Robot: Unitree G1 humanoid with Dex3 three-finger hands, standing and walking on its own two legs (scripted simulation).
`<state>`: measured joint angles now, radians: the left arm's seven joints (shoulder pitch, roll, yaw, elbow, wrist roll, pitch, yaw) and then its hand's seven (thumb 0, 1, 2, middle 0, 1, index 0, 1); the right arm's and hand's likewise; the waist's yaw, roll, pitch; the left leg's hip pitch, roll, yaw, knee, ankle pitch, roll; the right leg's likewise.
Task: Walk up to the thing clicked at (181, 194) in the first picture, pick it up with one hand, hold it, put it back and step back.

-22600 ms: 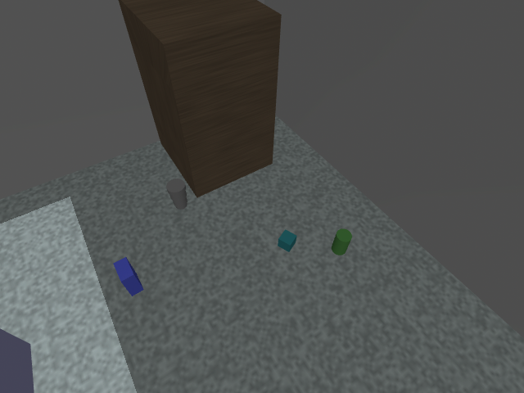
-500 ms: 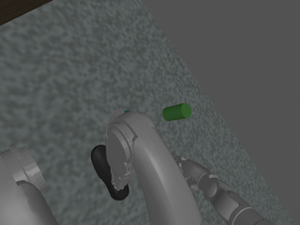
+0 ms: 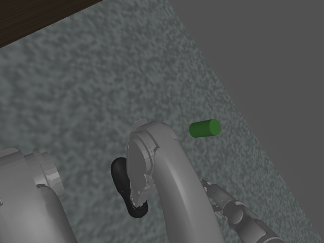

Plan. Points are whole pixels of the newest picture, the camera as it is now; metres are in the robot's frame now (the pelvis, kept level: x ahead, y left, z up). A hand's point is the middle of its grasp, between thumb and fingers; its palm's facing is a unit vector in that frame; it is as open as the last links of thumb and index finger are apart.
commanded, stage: rise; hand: left
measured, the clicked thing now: out of the picture +0.46 +0.33 -0.23
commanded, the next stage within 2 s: home in 0.10 s
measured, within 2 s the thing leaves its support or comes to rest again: rests again in 0.32 s
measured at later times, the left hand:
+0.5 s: hand out of the picture +0.35 +0.50 +0.00, palm faces +0.55 -0.68 -0.48, open 16.9 cm
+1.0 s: hand out of the picture +0.24 +0.35 +0.18, palm faces +0.45 -0.77 -0.45, open 17.2 cm
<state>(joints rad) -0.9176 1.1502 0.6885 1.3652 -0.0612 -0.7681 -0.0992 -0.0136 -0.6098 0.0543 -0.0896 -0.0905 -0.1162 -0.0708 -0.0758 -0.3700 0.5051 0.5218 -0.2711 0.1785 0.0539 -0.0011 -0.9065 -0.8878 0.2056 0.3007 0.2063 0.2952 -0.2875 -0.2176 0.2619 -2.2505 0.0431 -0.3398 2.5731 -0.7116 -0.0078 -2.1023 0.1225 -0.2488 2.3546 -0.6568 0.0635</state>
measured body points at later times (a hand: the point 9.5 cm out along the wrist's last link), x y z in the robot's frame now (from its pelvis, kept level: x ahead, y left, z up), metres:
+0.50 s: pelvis +0.00 +0.00 +0.05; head +0.21 +0.12 +0.43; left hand +0.32 +0.53 +0.03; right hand +0.16 -0.25 -0.06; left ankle +0.07 +0.13 -0.27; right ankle +0.13 -0.11 -0.27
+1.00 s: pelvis +0.04 -0.01 +0.28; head +0.17 +0.05 +0.70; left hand +0.21 +0.39 +0.21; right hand +0.29 -0.20 +0.17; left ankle +0.07 +0.13 -0.27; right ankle +0.12 -0.11 -0.27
